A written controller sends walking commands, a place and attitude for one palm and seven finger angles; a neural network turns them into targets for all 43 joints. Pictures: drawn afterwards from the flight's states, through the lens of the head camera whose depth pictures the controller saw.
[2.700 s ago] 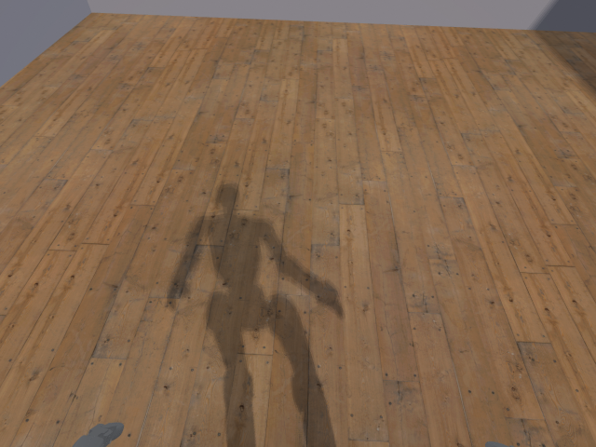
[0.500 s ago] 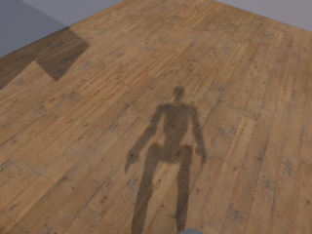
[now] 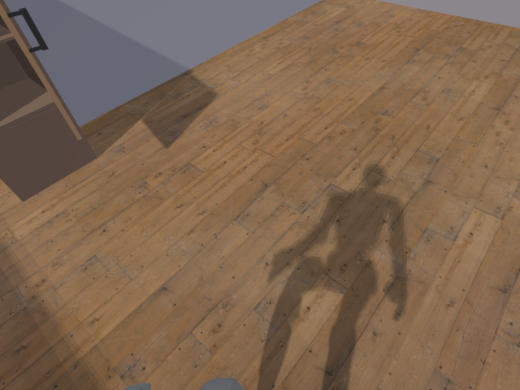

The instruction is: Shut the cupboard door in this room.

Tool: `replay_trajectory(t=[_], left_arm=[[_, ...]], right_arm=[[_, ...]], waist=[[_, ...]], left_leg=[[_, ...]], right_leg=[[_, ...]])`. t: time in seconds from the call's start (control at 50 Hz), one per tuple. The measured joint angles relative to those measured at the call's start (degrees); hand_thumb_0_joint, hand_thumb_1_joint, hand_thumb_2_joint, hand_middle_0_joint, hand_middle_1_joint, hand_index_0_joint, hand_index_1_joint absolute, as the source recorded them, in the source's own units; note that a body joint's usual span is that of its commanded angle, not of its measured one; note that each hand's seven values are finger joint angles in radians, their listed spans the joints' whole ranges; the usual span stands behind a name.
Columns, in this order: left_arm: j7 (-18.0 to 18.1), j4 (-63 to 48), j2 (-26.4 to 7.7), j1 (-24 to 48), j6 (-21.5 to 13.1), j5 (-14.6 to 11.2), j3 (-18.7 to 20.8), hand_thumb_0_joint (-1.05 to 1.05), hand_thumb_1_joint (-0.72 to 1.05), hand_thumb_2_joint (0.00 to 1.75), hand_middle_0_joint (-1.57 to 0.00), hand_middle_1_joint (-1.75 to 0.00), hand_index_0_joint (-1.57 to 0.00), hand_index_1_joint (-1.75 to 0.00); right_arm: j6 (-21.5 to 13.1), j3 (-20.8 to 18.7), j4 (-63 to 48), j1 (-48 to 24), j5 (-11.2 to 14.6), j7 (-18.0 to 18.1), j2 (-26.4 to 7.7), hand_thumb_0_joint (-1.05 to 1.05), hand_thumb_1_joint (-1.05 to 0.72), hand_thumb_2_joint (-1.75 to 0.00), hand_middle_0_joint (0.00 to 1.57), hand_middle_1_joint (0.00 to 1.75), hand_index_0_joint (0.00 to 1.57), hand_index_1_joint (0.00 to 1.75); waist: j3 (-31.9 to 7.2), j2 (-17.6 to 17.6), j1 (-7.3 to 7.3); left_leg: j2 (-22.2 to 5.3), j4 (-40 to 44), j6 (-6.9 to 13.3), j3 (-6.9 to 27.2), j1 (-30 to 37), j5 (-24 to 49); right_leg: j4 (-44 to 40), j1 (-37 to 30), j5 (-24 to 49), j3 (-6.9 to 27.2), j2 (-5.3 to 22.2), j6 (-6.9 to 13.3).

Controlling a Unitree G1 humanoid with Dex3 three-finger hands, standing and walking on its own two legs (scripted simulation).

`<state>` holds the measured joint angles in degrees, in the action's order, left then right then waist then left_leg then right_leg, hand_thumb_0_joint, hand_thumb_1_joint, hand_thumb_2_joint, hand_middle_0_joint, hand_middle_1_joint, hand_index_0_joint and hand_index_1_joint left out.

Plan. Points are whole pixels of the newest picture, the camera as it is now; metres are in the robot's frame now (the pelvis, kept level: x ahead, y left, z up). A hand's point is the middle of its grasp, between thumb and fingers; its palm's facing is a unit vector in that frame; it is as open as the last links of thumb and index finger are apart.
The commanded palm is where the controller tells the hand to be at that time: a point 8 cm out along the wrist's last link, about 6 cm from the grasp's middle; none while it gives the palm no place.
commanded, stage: turn or walk to find it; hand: left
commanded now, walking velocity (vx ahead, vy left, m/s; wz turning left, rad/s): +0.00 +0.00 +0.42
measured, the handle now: (28, 31) +1.18 +0.84 +0.08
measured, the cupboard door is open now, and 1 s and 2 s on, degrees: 78 78 78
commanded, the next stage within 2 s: stand and wait in 0.82 s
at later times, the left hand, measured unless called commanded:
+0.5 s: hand out of the picture -0.05 +0.27 -0.18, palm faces +0.28 -0.93 -0.22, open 7.4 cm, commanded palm none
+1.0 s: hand out of the picture -0.03 +0.22 -0.14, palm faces +0.40 -0.87 -0.28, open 7.4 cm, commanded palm none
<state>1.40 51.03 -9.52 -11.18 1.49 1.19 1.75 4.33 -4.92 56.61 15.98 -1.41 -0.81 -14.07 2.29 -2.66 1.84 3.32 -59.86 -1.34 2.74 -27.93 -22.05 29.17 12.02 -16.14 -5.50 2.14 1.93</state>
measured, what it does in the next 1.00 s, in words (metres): steps on the spot, turning left: left foot, then right foot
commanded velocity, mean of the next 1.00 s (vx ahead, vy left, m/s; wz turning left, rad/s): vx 0.00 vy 0.00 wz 0.34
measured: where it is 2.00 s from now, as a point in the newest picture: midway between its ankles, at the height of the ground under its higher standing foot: outside the picture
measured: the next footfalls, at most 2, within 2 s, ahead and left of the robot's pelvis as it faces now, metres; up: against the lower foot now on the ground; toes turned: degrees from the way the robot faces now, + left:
left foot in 0.34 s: -0.02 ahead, +0.15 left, +0.00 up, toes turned +15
right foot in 0.88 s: +0.04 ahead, -0.07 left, +0.00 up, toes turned +18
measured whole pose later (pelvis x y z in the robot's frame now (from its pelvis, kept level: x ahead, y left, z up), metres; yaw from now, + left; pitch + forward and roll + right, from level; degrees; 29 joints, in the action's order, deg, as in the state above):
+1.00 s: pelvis -0.05 +0.01 +0.00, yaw +24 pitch -2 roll +2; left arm 1.4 52.6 -9.2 -10.4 1.0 1.2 1.3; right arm 4.1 -4.4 57.7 15.9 -1.2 -0.2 -13.8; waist 2.4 -3.2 1.5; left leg 3.2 -55.4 -0.8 3.3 -24.2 -24.0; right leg 29.7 12.5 -15.3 -4.9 2.2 1.9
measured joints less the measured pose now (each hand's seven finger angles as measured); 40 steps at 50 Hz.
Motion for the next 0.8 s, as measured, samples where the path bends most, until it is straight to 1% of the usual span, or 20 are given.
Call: replay_trajectory(t=[0.02,0.06,0.1,0.14,0.2,0.28,0.3,0.32,0.34,0.36,0.38,0.4,0.42,0.46,0.52,0.58,0.66,0.72,0.8], left_arm=[[0.0,0.3,0.1,-0.4,0.0,0.0,0.0,0.01,0.90,0.90,-0.20,-0.30,-0.21,-0.30],[0.0,0.8,0.2,-1.0,-0.1,0.0,-0.1,0.01,0.90,0.90,-0.20,-0.30,-0.21,-0.30],[0.0,1.2,0.3,-1.6,-0.3,0.1,-0.2,0.01,0.90,0.90,-0.20,-0.30,-0.21,-0.30],[0.0,1.5,0.4,-2.2,-0.4,0.2,-0.1,0.01,0.90,0.90,-0.20,-0.30,-0.21,-0.30],[-0.1,2.0,0.2,-3.0,-0.6,0.5,0.0,0.01,0.90,0.90,-0.20,-0.30,-0.21,-0.30],[-0.3,2.9,-1.0,-4.0,-0.6,0.9,0.4,0.01,0.90,0.90,-0.20,-0.30,-0.21,-0.30],[-0.3,3.3,-1.4,-4.3,-0.5,0.9,0.6,0.01,0.90,0.90,-0.20,-0.30,-0.21,-0.30],[-0.3,3.7,-1.9,-4.5,-0.4,0.8,0.8,0.01,0.90,0.90,-0.20,-0.30,-0.21,-0.30],[-0.3,4.0,-2.4,-4.9,-0.2,0.6,1.0,0.01,0.90,0.90,-0.20,-0.30,-0.21,-0.30],[-0.3,4.4,-3.2,-5.0,0.3,0.3,1.3,0.01,0.90,0.90,-0.20,-0.30,-0.21,-0.30],[-0.2,4.8,-3.9,-5.0,1.1,0.2,1.6,0.01,0.90,0.90,-0.20,-0.30,-0.21,-0.30],[-0.1,5.2,-4.4,-5.1,1.8,0.2,1.7,0.01,0.90,0.90,-0.20,-0.30,-0.21,-0.30],[0.0,5.6,-4.8,-5.1,2.4,0.3,1.9,0.01,0.90,0.90,-0.20,-0.30,-0.21,-0.30],[-0.1,6.1,-5.2,-4.6,2.8,0.3,2.1,0.01,0.90,0.90,-0.20,-0.30,-0.20,-0.30],[-0.5,5.7,-5.5,-3.3,2.4,0.1,2.3,0.01,0.91,0.90,-0.19,-0.30,-0.20,-0.30],[-0.6,4.8,-5.4,-2.0,1.9,0.0,2.2,0.01,0.91,0.90,-0.19,-0.30,-0.20,-0.30],[-0.5,3.7,-4.8,0.1,1.9,-0.1,2.0,0.01,0.91,0.90,-0.19,-0.30,-0.20,-0.30],[-0.4,2.8,-4.0,1.6,2.0,-0.2,1.8,0.01,0.91,0.90,-0.19,-0.30,-0.20,-0.30],[-0.3,1.6,-2.8,3.3,1.6,-0.5,1.3,0.01,0.91,0.90,-0.19,-0.30,-0.20,-0.30]], right_arm=[[0.0,-0.1,0.1,0.0,0.0,-0.1,-0.2,0.01,-0.91,-0.90,0.20,0.30,0.20,0.30],[0.1,-0.3,0.2,0.1,0.0,-0.3,-0.5,0.01,-0.91,-0.90,0.20,0.30,0.20,0.30],[0.2,-0.3,0.5,0.1,-0.1,-0.3,-0.6,0.01,-0.91,-0.90,0.20,0.30,0.20,0.30],[0.5,-0.2,0.9,-0.2,0.0,-0.2,-0.6,0.01,-0.91,-0.90,0.20,0.30,0.20,0.30],[0.7,0.2,1.3,-1.5,0.1,-0.1,-0.3,0.01,-0.91,-0.90,0.20,0.30,0.20,0.30],[-0.1,1.0,0.8,-4.2,0.7,0.0,0.4,0.01,-0.91,-0.90,0.20,0.30,0.20,0.30],[-0.4,1.2,0.4,-4.9,0.8,0.1,0.6,0.01,-0.91,-0.90,0.20,0.30,0.20,0.30],[-0.9,1.4,0.0,-5.4,0.9,0.1,0.7,0.01,-0.91,-0.90,0.20,0.30,0.20,0.30],[-1.5,1.6,-0.5,-5.8,0.9,0.1,0.8,0.01,-0.91,-0.90,0.20,0.30,0.20,0.30],[-2.1,1.7,-0.7,-6.5,0.8,0.1,1.4,0.01,-0.91,-0.90,0.20,0.30,0.20,0.30],[-2.5,1.9,-1.1,-7.0,0.8,0.1,2.0,0.01,-0.91,-0.90,0.20,0.30,0.20,0.30],[-2.8,2.2,-1.4,-7.3,0.7,0.2,2.4,0.01,-0.91,-0.90,0.20,0.30,0.20,0.30],[-3.1,2.5,-1.6,-7.5,0.6,0.4,2.8,0.00,-0.91,-0.90,0.20,0.30,0.20,0.30],[-3.4,2.8,-2.1,-7.5,0.4,0.9,3.3,0.00,-0.91,-0.90,0.20,0.30,0.20,0.30],[-3.7,3.3,-2.3,-7.3,0.5,1.3,3.6,0.00,-0.91,-0.90,0.20,0.30,0.21,0.30],[-3.8,3.4,-2.3,-6.7,0.6,1.3,3.8,0.00,-0.90,-0.90,0.20,0.30,0.21,0.30],[-3.6,3.2,-2.1,-5.5,0.4,1.2,3.7,0.00,-0.90,-0.90,0.20,0.30,0.21,0.30],[-3.2,2.9,-1.8,-4.2,0.2,1.1,3.4,0.00,-0.90,-0.90,0.20,0.30,0.21,0.30],[-2.5,2.3,-1.3,-2.5,-0.1,1.0,2.7,0.00,-0.90,-0.90,0.20,0.30,0.21,0.30]], waist=[[0.0,0.1,0.07],[0.1,0.2,0.24],[0.2,0.4,0.06],[0.4,0.8,-0.43],[1.0,1.7,-1.41],[2.0,3.4,-2.89],[2.1,3.8,-3.12],[2.1,4.1,-3.22],[1.9,4.4,-3.22],[2.1,5.7,-3.38],[2.1,6.4,-3.68],[1.9,6.7,-3.89],[1.6,6.6,-3.92],[1.0,6.1,-3.66],[0.8,5.4,-3.51],[0.7,4.9,-3.34],[0.6,4.1,-2.43],[0.7,3.3,-1.39],[0.8,2.1,-0.11]], left_leg=[[-0.8,-3.0,-0.4,-0.3,-0.7,1.2],[-2.5,-6.3,-1.2,-0.5,-1.2,3.0],[-3.9,-6.8,-1.8,-0.7,-0.6,3.5],[-4.9,-4.8,-2.3,-1.0,0.7,2.6],[-5.8,1.5,-2.5,-2.0,3.8,-0.5],[-5.7,13.7,-2.0,-4.5,8.8,-3.6],[-5.5,17.1,-1.8,-5.1,10.2,-2.7],[-5.3,21.4,-1.5,-5.8,11.9,-0.2],[-5.0,25.6,-0.4,-6.3,13.7,2.6],[-4.0,25.9,1.3,-6.7,13.7,2.8],[-3.5,25.4,2.4,-6.8,13.6,2.4],[-3.4,25.4,3.2,-6.7,13.8,2.2],[-3.4,26.0,3.7,-6.5,14.1,2.3],[-3.3,28.2,4.1,-5.7,15.1,3.5],[-2.8,31.7,4.5,-4.4,16.6,5.8],[-2.0,33.9,4.8,-3.5,17.5,7.5],[-1.0,34.8,5.0,-2.1,17.5,8.6],[-0.4,34.4,4.9,-0.9,16.8,9.1],[0.4,33.1,4.1,0.8,15.2,9.5]], right_leg=[[-0.6,-0.4,0.3,-0.6,0.2,0.0],[-1.3,-0.8,0.7,-2.0,0.5,0.0],[-1.5,-0.8,0.7,-3.3,0.9,0.0],[-1.4,-0.6,0.6,-4.4,1.5,-0.1],[-0.7,0.1,0.4,-5.7,2.5,-0.5],[1.7,1.6,-0.4,-7.1,4.3,-1.7],[2.6,2.0,-0.8,-7.6,4.8,-2.2],[3.8,2.5,-1.4,-8.0,5.3,-2.7],[5.7,3.3,-2.2,-8.4,6.0,-3.3],[8.8,4.5,-3.6,-7.3,6.8,-3.9],[13.1,6.2,-7.8,-5.2,6.6,-4.5],[17.9,7.9,-11.2,-3.2,5.8,-4.8],[22.2,9.4,-12.6,-1.8,5.0,-5.0],[28.8,11.7,-11.8,0.0,3.8,-5.5],[33.0,13.6,-8.6,1.9,3.3,-6.3],[32.6,14.0,-6.7,3.1,3.3,-7.1],[28.5,12.9,-6.8,4.0,3.0,-7.5],[23.6,11.2,-8.1,4.2,2.2,-7.3],[15.9,8.0,-8.3,4.2,0.6,-6.4]])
